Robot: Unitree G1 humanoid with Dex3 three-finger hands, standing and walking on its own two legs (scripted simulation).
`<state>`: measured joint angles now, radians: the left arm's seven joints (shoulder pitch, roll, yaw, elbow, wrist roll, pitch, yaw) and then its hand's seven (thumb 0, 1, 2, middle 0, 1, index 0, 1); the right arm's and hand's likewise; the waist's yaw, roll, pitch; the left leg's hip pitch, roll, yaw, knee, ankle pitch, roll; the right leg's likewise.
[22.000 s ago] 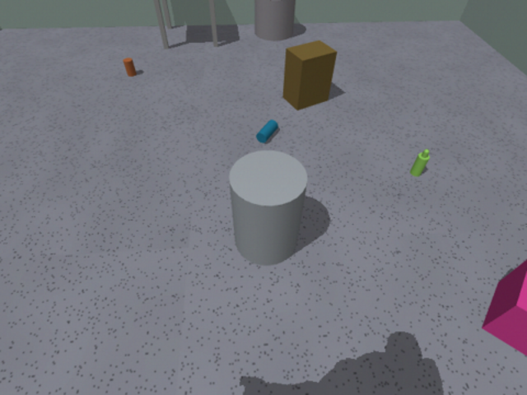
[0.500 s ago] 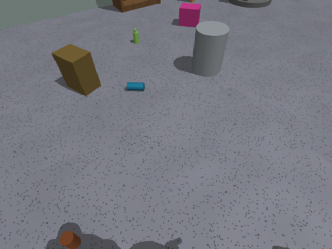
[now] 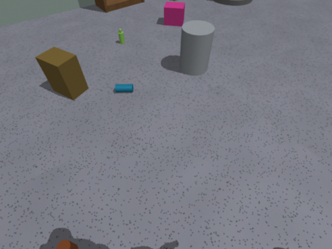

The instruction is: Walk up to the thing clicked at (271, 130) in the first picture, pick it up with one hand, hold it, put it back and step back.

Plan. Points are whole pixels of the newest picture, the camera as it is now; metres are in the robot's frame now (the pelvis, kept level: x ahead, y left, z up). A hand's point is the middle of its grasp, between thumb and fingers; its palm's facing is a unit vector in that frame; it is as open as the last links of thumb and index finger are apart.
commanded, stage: walk up
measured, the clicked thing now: (124, 88) +1.52 +0.36 -0.74
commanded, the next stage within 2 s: stand in 0.10 s
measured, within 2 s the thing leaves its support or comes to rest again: neither
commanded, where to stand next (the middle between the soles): +0.05 +0.02 m, yaw +3 degrees
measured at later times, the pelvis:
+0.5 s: pelvis +0.01 +0.01 +0.01, yaw +3 degrees
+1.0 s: pelvis +0.02 +0.01 +0.01, yaw +5 degrees
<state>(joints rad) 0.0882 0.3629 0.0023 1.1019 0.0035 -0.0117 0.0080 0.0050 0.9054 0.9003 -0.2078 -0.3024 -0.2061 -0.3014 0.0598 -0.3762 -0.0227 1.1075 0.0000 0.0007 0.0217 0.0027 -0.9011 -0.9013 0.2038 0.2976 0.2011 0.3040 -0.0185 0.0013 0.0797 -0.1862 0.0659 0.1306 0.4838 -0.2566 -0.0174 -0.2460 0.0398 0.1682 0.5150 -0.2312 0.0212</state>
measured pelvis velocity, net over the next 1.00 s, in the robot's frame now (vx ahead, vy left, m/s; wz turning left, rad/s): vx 0.02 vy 0.01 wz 0.08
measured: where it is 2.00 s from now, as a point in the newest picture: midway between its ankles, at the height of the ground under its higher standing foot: outside the picture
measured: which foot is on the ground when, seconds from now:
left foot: down 0.00-1.00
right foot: down 0.00-1.00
